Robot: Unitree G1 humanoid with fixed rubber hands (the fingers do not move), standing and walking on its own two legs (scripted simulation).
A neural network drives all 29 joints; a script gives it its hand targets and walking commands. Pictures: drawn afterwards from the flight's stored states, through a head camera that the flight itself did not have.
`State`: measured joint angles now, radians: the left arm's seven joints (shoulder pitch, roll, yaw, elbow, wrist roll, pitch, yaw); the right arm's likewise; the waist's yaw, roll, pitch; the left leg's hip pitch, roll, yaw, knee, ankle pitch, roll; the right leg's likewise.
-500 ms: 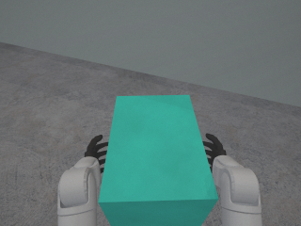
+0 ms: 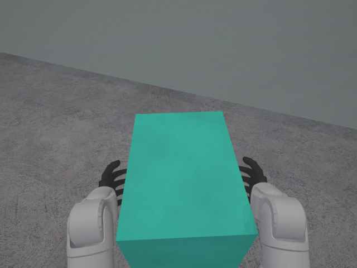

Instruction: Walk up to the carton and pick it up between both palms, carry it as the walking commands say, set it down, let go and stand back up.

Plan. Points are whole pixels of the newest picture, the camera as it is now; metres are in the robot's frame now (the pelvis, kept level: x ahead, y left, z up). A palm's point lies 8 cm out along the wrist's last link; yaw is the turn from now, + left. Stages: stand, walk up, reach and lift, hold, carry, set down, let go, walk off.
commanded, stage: carry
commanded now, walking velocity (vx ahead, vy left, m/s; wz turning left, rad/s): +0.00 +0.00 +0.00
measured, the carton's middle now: (182, 195) +0.30 +0.00 +0.02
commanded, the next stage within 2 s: none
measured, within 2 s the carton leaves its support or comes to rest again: neither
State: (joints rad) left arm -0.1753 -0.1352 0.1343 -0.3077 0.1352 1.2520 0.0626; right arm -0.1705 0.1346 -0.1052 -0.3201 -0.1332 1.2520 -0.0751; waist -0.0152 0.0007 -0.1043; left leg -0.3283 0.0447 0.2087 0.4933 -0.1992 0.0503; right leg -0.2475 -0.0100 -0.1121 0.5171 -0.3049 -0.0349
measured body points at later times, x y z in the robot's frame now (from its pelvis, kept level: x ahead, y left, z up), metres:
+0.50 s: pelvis -0.01 +0.00 +0.00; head -0.02 -0.01 +0.45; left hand +0.27 +0.15 +0.08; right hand +0.27 -0.16 +0.08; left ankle +0.04 +0.09 -0.74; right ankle -0.02 -0.09 -0.74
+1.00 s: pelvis -0.01 +0.00 +0.00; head -0.02 +0.00 +0.45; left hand +0.27 +0.15 +0.08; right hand +0.27 -0.15 +0.08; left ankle +0.04 +0.09 -0.74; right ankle -0.02 -0.09 -0.74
